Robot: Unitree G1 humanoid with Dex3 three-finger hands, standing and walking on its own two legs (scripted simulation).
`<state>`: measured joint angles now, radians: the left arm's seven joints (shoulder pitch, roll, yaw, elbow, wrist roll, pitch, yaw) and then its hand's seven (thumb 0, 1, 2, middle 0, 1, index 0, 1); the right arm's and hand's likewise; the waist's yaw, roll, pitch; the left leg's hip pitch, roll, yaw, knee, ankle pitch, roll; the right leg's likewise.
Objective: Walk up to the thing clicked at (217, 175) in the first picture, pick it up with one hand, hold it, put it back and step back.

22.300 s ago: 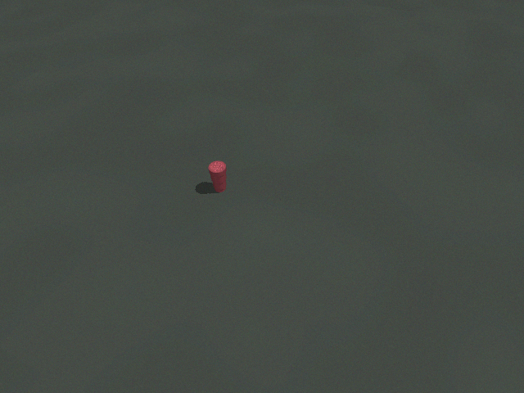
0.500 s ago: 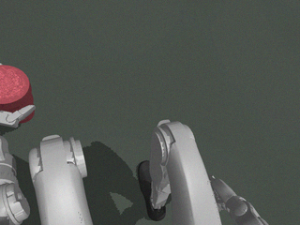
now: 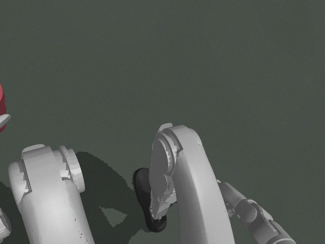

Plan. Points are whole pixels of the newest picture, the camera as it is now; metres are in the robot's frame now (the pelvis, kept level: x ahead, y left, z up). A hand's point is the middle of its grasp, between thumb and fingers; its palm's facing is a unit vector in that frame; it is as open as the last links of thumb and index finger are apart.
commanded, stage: lower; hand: left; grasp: from the side
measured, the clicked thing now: out of the picture +0.42 +0.29 -0.16
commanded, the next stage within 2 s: loosen in 0.74 s
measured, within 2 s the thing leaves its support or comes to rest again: rests again in 1.72 s
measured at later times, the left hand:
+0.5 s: hand out of the picture +0.43 +0.30 -0.16, palm faces +0.41 -0.91 +0.00, open 11.7 cm
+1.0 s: hand out of the picture +0.42 +0.29 -0.17, palm faces +0.41 -0.91 +0.01, open 11.6 cm
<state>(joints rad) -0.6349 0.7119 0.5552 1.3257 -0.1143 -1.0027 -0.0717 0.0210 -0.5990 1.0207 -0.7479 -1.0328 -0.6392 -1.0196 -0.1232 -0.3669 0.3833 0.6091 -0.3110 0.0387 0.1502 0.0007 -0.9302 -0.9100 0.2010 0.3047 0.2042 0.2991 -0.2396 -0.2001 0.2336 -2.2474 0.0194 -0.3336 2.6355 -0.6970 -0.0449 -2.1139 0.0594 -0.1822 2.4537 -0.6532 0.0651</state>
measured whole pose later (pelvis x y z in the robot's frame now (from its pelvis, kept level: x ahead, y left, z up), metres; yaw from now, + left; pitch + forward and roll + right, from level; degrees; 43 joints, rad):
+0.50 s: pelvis +0.00 +0.01 +0.00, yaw -2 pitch +13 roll -16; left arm -0.63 0.78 0.56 1.39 -0.10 -1.08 -0.02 0.02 -0.60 1.02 -0.75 -1.03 -0.64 -1.02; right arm -0.16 -0.38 0.46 0.58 -0.35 0.03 0.16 0.00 -0.91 -0.91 0.20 0.31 0.21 0.30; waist -0.25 -0.25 0.28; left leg -2.23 0.02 -0.38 2.67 -0.71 -0.04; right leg -2.08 0.08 -0.21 2.44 -0.64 0.08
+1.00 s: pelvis -0.01 +0.01 +0.00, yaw -3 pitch +11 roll -17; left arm -0.62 0.81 0.54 1.43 -0.09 -1.12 0.02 0.01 -0.55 0.93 -0.78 -0.95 -0.68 -0.93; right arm -0.18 -0.37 0.50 0.56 -0.37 0.02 0.16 0.00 -0.91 -0.90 0.20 0.31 0.21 0.30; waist -0.24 -0.28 0.30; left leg -2.22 0.03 -0.40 2.68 -0.70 -0.02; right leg -2.05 0.09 -0.23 2.43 -0.62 0.08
